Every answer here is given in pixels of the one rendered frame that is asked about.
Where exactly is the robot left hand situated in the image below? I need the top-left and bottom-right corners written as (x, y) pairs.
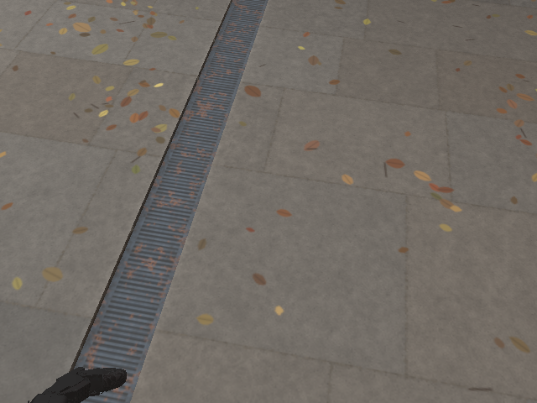
top-left (28, 367), bottom-right (127, 403)

